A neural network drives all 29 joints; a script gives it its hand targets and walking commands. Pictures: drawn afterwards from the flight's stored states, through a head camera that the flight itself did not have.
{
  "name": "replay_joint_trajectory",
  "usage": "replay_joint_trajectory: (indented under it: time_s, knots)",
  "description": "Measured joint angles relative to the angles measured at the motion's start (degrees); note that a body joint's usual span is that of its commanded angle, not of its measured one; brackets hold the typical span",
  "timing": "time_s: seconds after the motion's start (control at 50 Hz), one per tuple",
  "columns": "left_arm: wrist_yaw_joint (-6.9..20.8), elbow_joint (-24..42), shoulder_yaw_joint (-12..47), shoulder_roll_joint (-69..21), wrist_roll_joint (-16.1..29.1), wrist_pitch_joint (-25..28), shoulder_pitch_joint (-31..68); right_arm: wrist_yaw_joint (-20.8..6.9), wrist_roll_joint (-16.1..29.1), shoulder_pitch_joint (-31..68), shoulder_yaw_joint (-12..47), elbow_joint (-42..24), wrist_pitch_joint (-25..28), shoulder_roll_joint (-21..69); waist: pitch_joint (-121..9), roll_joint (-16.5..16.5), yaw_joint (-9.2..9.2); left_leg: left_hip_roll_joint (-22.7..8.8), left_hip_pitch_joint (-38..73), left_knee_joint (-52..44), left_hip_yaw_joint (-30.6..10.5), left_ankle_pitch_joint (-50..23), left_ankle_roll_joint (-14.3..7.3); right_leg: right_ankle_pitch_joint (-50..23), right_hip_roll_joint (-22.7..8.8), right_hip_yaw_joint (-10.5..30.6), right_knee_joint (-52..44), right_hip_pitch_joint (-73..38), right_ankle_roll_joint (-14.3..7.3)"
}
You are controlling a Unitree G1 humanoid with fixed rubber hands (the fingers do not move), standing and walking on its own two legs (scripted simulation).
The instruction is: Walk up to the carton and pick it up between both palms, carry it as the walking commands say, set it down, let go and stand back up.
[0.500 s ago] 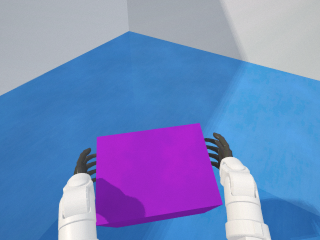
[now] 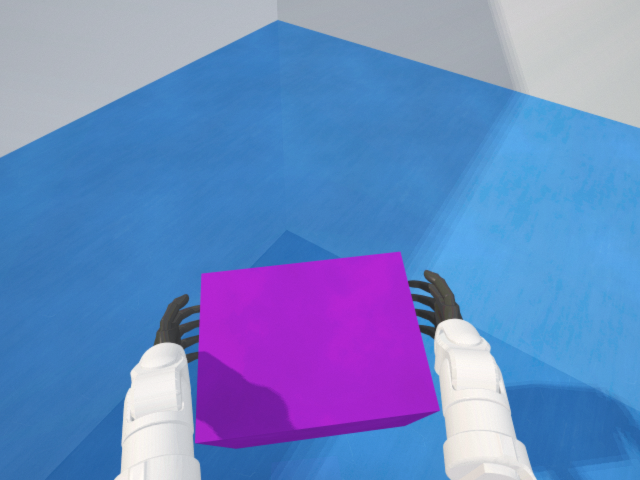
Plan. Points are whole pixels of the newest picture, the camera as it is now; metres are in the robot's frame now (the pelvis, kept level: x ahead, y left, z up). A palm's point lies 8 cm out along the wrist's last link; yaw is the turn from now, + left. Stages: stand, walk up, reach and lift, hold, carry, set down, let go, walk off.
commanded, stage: set down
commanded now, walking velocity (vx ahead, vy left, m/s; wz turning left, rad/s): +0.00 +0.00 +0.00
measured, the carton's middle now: (312, 356) +0.31 +0.05 -0.09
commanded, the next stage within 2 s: none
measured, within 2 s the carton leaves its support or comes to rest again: neither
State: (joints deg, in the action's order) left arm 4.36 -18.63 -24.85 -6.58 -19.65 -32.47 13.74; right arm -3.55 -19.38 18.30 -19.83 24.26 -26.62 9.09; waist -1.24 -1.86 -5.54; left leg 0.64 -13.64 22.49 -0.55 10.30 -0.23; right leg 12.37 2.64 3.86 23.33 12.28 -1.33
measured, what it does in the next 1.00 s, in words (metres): lowers itself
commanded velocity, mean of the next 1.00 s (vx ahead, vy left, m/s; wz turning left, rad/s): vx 0.00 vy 0.00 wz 0.00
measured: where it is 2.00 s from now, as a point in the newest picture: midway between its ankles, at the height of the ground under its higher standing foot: outside the picture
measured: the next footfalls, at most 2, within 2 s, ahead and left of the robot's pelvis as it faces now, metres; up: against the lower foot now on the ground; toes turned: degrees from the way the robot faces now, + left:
none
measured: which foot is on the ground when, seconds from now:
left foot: down 0.00-1.00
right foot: down 0.00-1.00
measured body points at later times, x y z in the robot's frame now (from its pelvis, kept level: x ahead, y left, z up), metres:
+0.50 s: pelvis -0.04 +0.01 -0.04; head +0.10 +0.03 +0.38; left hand +0.30 +0.23 -0.11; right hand +0.36 -0.13 -0.08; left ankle +0.01 +0.12 -0.74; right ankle +0.00 -0.11 -0.74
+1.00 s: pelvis -0.07 +0.00 -0.11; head +0.13 +0.02 +0.29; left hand +0.33 +0.24 -0.18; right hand +0.38 -0.13 -0.17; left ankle +0.01 +0.12 -0.74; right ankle +0.00 -0.11 -0.74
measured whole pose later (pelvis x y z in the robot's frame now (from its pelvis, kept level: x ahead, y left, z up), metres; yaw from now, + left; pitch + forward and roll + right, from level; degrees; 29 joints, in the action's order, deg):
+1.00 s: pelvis -0.07 +0.00 -0.11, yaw +0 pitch +35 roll +0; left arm 5.9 -28.2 -31.1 -1.1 -17.0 -23.4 37.8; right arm -3.6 -16.2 41.8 -27.8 31.2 -19.8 4.5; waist -10.8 -3.5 -2.9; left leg 2.1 -79.0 61.6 -1.6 17.9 0.1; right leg 20.7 4.5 3.5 63.3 77.9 -0.1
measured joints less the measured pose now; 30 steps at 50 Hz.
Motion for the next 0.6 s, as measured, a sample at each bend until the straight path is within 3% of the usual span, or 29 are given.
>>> replay_joint_trajectory:
  time_s: [0.3,0.6]
  knots:
    - [-0.3,-5.2,-2.0,0.6,1.2,7.1,7.8,-1.6,-0.5,9.3,-5.4,5.0,5.8,-2.2,0.2,-0.4,2.05,1.5,-19.9,11.7,-0.5,1.9,-0.7,2.9,-0.6,-0.2,12.9,20.1,1.0]
    - [-0.4,-5.9,-4.1,1.6,2.4,10.0,14.7,-1.8,0.9,16.1,-7.2,5.7,8.3,-3.4,-3.1,-1.3,2.97,1.8,-42.3,23.7,-0.3,3.9,-0.5,5.1,0.0,0.2,25.3,42.7,1.4]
